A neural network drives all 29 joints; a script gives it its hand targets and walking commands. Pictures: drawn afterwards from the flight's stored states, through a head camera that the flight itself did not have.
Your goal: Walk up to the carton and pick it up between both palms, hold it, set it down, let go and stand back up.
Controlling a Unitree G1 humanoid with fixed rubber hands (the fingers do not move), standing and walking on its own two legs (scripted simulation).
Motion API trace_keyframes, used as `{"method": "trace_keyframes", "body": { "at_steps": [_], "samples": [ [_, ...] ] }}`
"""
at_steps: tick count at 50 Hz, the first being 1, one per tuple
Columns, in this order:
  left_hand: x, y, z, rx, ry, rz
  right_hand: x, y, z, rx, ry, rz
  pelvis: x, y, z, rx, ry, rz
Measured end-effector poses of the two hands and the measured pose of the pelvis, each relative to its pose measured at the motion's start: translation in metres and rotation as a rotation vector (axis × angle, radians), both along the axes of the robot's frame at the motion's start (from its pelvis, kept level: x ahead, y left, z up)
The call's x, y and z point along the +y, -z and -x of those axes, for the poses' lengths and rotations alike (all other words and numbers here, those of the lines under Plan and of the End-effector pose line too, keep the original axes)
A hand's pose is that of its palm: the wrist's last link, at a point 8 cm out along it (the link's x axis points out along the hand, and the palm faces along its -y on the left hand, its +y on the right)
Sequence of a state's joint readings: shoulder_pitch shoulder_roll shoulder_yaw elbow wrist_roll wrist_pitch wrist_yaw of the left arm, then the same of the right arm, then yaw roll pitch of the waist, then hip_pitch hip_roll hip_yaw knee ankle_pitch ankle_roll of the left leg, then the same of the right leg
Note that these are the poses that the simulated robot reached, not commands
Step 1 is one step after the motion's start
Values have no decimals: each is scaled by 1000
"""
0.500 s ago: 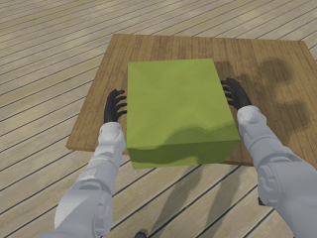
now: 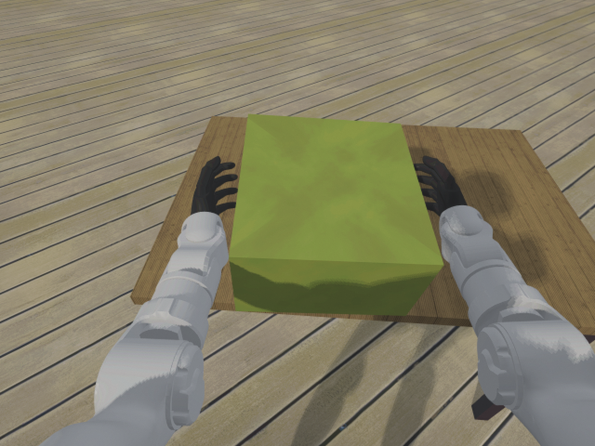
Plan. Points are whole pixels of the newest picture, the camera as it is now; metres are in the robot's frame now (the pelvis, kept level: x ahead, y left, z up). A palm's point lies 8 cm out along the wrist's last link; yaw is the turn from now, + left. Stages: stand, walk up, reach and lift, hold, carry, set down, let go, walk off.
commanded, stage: reach and lift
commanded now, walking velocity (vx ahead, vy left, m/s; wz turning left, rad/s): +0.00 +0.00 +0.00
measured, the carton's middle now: (323, 210) +0.45 +0.02 +0.08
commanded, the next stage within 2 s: hold in 1.34 s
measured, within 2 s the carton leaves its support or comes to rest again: neither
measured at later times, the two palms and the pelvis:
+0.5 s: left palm (194, 195) +0.40 +0.20 +0.14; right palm (448, 202) +0.41 -0.15 +0.14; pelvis +0.00 +0.02 +0.00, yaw +1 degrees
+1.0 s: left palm (187, 171) +0.41 +0.20 +0.18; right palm (455, 188) +0.41 -0.15 +0.17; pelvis +0.02 +0.03 +0.01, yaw +1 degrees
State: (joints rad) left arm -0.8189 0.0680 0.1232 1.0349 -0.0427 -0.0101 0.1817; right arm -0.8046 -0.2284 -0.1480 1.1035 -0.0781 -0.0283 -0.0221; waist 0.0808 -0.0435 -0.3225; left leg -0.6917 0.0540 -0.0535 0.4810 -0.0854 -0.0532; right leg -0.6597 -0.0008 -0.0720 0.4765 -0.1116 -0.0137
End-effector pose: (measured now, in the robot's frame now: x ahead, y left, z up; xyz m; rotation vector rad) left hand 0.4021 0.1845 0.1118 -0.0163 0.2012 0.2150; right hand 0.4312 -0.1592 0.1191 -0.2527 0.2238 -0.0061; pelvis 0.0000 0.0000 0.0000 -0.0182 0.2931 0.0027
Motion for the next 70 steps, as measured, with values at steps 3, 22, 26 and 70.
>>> {"method": "trace_keyframes", "body": {
  "at_steps": [3, 22, 26, 70],
  "samples": [
    [3, -9, 3, -11, 1, 38, 3, -11, 6, -7, 9, 1, 2, -1, 3, -38, -2, 1],
    [16, -27, 4, 41, 45, -33, 15, -24, 18, 40, 50, -19, 13, -4, 6, -103, -13, 3],
    [12, -31, -4, 49, 64, -46, 11, -26, 17, 48, 71, -35, 16, -5, 2, -102, -14, 6],
    [15, -77, -1, 23, 73, -15, 14, -60, 27, 7, 117, -175, 25, -15, -15, -244, -21, 16]
  ]
}}
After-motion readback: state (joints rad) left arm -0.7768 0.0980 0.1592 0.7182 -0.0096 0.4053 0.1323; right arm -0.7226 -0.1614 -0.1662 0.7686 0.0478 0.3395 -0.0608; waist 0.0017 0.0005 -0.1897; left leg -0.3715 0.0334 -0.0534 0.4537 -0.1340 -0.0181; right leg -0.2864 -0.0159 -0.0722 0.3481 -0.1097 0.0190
